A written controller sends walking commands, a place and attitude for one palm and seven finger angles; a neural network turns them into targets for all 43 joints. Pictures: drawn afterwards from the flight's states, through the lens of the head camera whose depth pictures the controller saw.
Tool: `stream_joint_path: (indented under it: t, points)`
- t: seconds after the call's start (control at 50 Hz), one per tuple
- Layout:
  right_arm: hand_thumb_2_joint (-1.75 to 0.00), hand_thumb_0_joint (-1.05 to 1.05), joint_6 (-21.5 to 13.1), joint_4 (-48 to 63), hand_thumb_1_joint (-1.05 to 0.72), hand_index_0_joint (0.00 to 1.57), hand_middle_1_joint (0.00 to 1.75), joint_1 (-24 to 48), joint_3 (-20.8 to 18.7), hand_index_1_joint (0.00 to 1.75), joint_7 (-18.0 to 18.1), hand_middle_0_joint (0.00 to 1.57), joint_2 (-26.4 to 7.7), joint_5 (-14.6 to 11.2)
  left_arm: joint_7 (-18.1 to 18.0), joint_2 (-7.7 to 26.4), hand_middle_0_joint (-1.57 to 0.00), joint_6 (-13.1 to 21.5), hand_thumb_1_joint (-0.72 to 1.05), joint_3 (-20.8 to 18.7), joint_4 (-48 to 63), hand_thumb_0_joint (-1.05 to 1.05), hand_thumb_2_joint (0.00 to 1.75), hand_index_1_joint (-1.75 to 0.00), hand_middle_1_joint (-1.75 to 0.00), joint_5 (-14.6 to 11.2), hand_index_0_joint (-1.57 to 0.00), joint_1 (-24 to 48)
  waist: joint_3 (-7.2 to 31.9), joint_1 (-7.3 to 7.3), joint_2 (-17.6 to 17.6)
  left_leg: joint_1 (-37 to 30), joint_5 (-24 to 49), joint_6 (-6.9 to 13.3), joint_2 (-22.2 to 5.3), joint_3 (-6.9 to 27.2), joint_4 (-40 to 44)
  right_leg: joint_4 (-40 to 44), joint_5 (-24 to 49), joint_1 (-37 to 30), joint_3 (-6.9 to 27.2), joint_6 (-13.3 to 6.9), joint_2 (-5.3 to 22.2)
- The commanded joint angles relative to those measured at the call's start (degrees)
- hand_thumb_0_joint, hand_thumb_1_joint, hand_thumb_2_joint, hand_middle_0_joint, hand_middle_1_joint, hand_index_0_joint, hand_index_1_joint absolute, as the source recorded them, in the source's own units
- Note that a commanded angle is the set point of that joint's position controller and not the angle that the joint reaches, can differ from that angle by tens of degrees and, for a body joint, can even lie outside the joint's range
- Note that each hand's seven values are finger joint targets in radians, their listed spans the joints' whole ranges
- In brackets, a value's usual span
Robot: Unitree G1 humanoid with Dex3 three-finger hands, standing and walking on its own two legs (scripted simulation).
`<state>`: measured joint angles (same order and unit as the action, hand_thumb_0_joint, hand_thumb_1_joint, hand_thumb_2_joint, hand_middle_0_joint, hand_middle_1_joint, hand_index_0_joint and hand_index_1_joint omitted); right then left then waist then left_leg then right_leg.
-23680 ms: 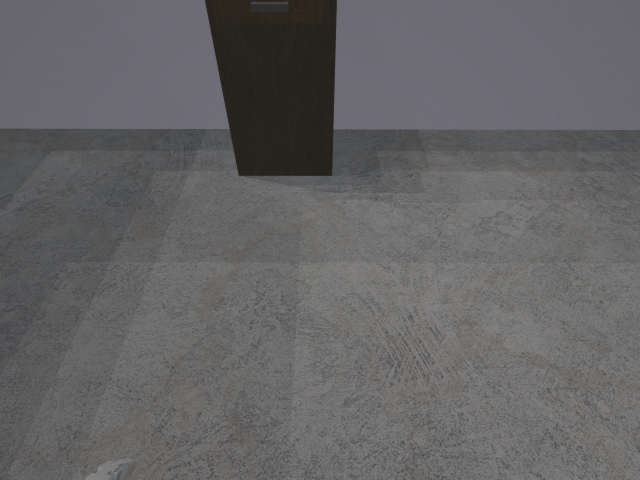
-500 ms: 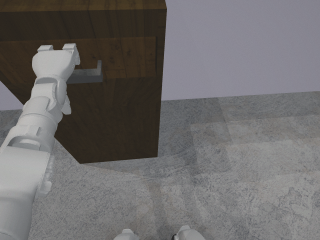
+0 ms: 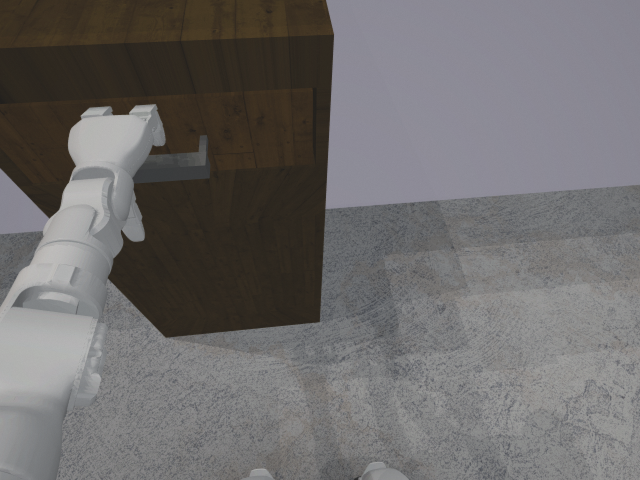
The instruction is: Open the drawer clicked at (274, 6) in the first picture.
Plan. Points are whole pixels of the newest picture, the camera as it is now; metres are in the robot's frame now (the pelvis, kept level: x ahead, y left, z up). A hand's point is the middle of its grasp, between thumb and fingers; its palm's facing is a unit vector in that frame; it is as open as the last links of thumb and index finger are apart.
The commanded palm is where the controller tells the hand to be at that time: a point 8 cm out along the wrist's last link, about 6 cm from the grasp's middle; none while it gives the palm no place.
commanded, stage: lift the fingers back up to retry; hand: left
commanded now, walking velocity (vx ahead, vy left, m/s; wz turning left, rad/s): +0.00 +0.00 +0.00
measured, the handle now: (160, 156) +0.54 +0.20 +0.06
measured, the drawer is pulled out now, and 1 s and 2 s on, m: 0.00 0.00 0.00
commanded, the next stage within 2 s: re-aim the fingers above the handle in 0.46 s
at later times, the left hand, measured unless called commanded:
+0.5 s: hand (115, 145) +0.50 +0.23 +0.12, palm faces +0.00 -0.02 -1.00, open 13.4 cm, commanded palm +0.48 +0.22 +0.18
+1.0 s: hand (124, 145) +0.50 +0.22 +0.13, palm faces +0.01 -0.01 -1.00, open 13.8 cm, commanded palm +0.47 +0.21 +0.18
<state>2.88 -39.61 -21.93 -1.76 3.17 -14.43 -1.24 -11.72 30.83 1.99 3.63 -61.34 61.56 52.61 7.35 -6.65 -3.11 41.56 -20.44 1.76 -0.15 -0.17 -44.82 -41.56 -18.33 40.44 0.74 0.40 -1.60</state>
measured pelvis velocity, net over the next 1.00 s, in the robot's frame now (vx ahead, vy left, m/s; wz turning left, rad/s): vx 0.03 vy -0.02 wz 0.01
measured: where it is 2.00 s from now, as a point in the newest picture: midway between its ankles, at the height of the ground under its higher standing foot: outside the picture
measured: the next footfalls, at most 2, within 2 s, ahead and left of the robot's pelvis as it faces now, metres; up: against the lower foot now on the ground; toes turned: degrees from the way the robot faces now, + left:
none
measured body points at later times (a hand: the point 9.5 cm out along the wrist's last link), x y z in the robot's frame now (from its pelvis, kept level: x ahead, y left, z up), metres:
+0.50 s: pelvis +0.04 +0.00 +0.02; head +0.09 -0.02 +0.46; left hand +0.49 +0.23 +0.18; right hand +0.11 -0.27 -0.12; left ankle +0.00 +0.10 -0.71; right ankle +0.01 -0.13 -0.71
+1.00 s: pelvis +0.03 -0.02 +0.02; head +0.09 -0.04 +0.46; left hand +0.49 +0.21 +0.18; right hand +0.10 -0.29 -0.12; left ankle +0.00 +0.10 -0.71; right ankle +0.01 -0.13 -0.71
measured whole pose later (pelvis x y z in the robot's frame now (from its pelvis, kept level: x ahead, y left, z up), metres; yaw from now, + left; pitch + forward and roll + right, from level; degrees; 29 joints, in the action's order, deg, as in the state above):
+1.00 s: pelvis +0.03 -0.02 +0.02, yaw +0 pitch +12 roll +0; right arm 6.8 -39.3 -17.8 -3.2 2.2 -15.4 -1.6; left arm -6.7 29.3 1.7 3.2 -48.9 58.6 44.9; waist 6.7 -3.1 -3.7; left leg 28.8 -19.7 0.5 -0.3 0.0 -36.2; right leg -35.0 -18.7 28.6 0.7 -0.9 -1.7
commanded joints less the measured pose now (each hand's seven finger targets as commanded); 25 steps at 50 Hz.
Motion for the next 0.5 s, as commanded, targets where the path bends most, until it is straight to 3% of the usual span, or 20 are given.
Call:
stream_joint_path:
  t: [0.0, 0.02, 0.06, 0.14, 0.2, 0.26, 0.3, 0.32, 0.36, 0.42, 0.48]
  points:
    - [-0.9, 0.0, -1.46, 3.79, -0.9, 0.2, 0.3, -5.57, -3.42, 0.3, 1.04, 0.2, -9.41, 0.42, -3.54, 16.34, -0.3, 0.25, -0.5, -5.21, 17.47, 0.0, 0.3, -1.2, -1.2, -1.07, -0.3, 33.9, 23.85, -1.02, -2.61, -19.99, 15.45, 0.92, 0.75, 0.95, 6.23, 6.07, 8.89, -9.5, -1.99, -2.08, -1.97]
    - [-0.9, 0.0, -1.54, 3.82, -0.9, 0.2, 0.3, -5.37, -3.57, 0.3, 0.96, 0.2, -9.27, 0.44, -3.72, 16.84, -0.3, 0.67, -0.5, -5.9, 19.45, 0.0, 0.3, -1.2, -1.2, -1.1, -0.3, 34.02, 25.42, -0.55, -3.52, -21.71, 17.77, 0.87, 0.75, 1.02, 6.09, 5.78, 10.51, -10.08, -2.01, -2.09, -2.06]
    - [-0.9, 0.0, -1.65, 4.08, -0.9, 0.2, 0.3, -4.84, -3.73, 0.3, 0.65, 0.2, -9.02, 0.57, -3.79, 14.09, -0.3, 0.94, -0.5, -4.2, 22.66, 0.0, 0.3, -1.2, -1.2, -1.56, -0.3, 34.6, 26.24, -0.5, -5.25, -25.31, 21.5, 0.56, 0.7, 1.28, 6.06, 5.84, 12.04, -9.87, -2.53, -2.26, -2.23]
    - [-0.9, 0.0, -1.3, 3.85, -0.9, 0.2, 0.3, -3.95, -3.95, 0.3, 0.5, 0.2, -9.16, 0.64, -3.69, 16.33, -0.3, 0.86, -0.5, -6.61, 25.3, 0.0, 0.3, -1.2, -1.2, -1.89, -0.3, 33.03, 26.68, 0.21, -3.99, -27.39, 27.53, 0.42, 0.67, 1.32, 6.05, 6.14, 16.4, -12.42, -2.68, -2.14, -2.33]
    - [-0.9, 0.0, -1.21, 3.83, -0.9, 0.2, 0.3, -3.07, -3.96, 0.3, 0.15, 0.2, -9.08, 0.61, -3.26, 14.63, -0.3, 0.09, -0.5, -5.06, 28.02, 0.0, 0.3, -1.2, -1.2, -2.14, -0.3, 34.32, 26.64, 0.21, -5.98, -29.92, 32.85, 0.12, 0.4, 1.38, 6.15, 6.65, 18.48, -12.77, -2.87, -2.27, -2.29]
    - [-0.9, 0.0, -0.77, 3.95, -0.9, 0.2, 0.3, -2.31, -3.87, 0.3, 0.05, 0.2, -9.01, 0.35, -2.6, 16.73, -0.3, -0.84, -0.5, -6.9, 29.3, 0.0, 0.3, -1.2, -1.2, -2.53, -0.3, 32.94, 27.59, 1.18, -4.88, -30.76, 35.57, 0.05, 0.48, 1.33, 6.61, 6.71, 21.25, -15.81, -2.75, -2.11, -2.21]
    - [-0.9, 0.0, -0.58, 4.05, -0.9, 0.2, 0.3, -1.85, -4.02, 0.3, -0.26, 0.2, -8.77, 0.41, -1.53, 13.34, -0.3, -1.14, -0.5, -4.5, 29.58, 0.0, 0.3, -1.2, -1.2, -3.21, -0.3, 31.38, 27.4, 0.9, -5.0, -32.4, 40.02, -0.03, 0.35, 1.24, 6.41, 7.12, 23.38, -16.23, -2.84, -2.14, -2.14]
    - [-0.9, 0.0, -0.44, 3.81, -0.9, 0.2, 0.3, -1.71, -4.06, 0.3, -0.41, 0.2, -8.7, 0.26, -1.09, 13.55, -0.3, -1.27, -0.5, -5.12, 28.88, 0.0, 0.3, -1.2, -1.2, -3.32, -0.3, 29.19, 26.57, 1.42, -4.38, -32.32, 40.84, -0.08, 0.22, 1.32, 6.43, 6.99, 23.72, -16.22, -2.8, -2.01, -2.12]
    - [-0.9, 0.0, 0.18, 4.06, -0.9, 0.2, 0.3, -0.85, -3.79, 0.3, -0.67, 0.2, -8.78, 0.23, 0.04, 12.68, -0.3, -2.21, -0.5, -4.83, 26.01, 0.0, 0.3, -1.2, -1.2, -3.54, -0.3, 25.44, 23.69, 1.85, -1.51, -29.77, 37.68, 0.18, 0.49, 1.0, 7.3, 7.48, 23.16, -17.51, -2.9, -2.02, -2.05]
    - [-0.9, 0.0, 0.98, 4.68, -0.9, 0.2, 0.3, 0.46, -3.51, 0.3, -0.61, 0.2, -8.88, 0.0, 1.6, 13.21, -0.3, -2.55, -0.5, -4.92, 24.27, 0.0, 0.3, -1.2, -1.2, -3.3, -0.3, 22.72, 21.82, 2.46, 0.07, -26.92, 34.35, 0.52, 1.03, 0.01, 8.38, 7.96, 24.69, -20.36, -2.28, -2.12, -1.52]
    - [-0.9, 0.0, 1.67, 5.09, -0.9, 0.2, 0.3, 1.29, -3.38, 0.3, -0.58, 0.2, -8.88, -0.15, 3.33, 10.19, -0.3, -3.19, -0.5, -2.24, 21.98, 0.0, 0.3, -1.2, -1.2, -3.26, -0.3, 21.13, 18.86, 2.12, 1.9, -25.1, 29.27, 0.66, 1.23, -0.54, 9.38, 8.78, 22.71, -19.96, -2.31, -2.1, -1.3]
